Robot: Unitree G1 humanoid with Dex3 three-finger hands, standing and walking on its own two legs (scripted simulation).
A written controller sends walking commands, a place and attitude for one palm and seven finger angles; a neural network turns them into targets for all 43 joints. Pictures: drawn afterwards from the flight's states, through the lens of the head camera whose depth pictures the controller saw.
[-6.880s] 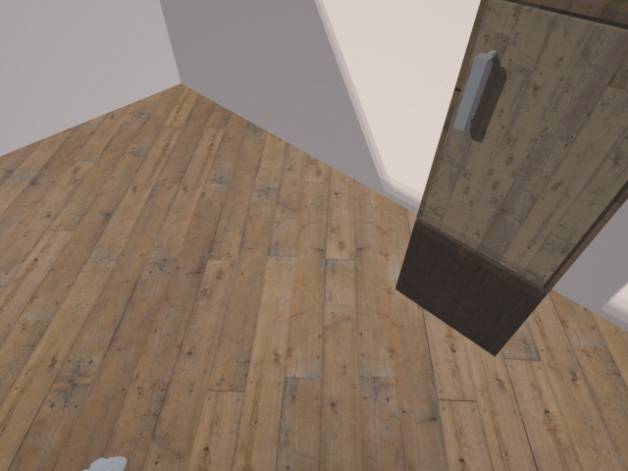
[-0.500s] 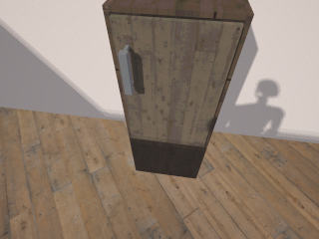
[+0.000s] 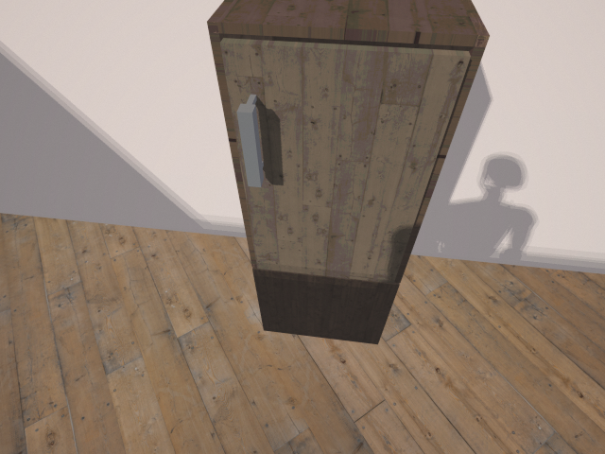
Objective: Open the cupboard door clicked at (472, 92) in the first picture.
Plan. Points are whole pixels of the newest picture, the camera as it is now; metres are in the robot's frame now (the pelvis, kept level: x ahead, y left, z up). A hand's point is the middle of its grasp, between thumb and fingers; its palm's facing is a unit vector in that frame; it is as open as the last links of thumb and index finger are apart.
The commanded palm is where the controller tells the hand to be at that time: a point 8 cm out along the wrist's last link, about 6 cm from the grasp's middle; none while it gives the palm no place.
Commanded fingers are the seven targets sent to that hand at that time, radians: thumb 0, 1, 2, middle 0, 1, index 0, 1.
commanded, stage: come to a stop and stand still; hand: left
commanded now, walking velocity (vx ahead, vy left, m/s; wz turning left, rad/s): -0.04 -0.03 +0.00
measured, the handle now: (254, 141) +0.59 +0.12 +0.09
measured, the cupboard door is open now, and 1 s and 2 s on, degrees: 0 0 0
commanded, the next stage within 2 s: look again from close up in 0.88 s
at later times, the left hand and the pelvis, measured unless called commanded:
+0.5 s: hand out of the picture +0.00 +0.17 -0.18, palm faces +0.04 -0.98 -0.19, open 7.4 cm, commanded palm none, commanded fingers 0.00 0.90 0.90 -0.20 -0.30 -0.20 -0.30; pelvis -0.02 +0.00 +0.00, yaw +1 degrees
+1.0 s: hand out of the picture -0.07 +0.16 -0.18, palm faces +0.05 -0.99 -0.16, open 7.4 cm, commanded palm none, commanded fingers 0.00 0.90 0.90 -0.20 -0.30 -0.20 -0.30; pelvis -0.03 +0.00 +0.00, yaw +1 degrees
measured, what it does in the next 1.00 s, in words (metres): stands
